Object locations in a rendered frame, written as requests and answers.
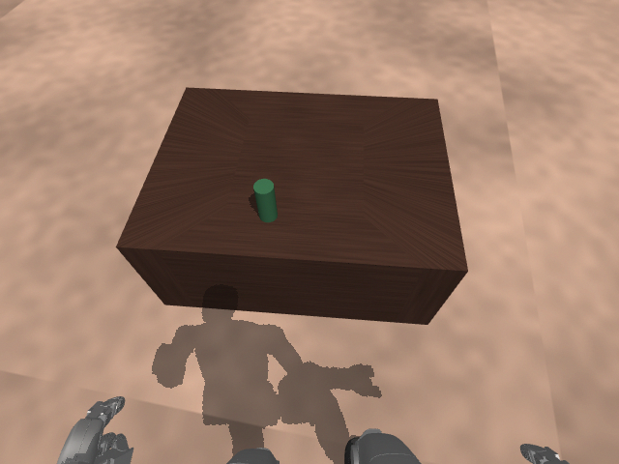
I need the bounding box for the left robot hand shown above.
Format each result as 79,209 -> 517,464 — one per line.
57,396 -> 133,464

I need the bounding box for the can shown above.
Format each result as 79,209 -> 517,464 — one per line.
253,179 -> 278,222

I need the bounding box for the right robot hand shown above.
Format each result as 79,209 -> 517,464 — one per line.
520,444 -> 570,464

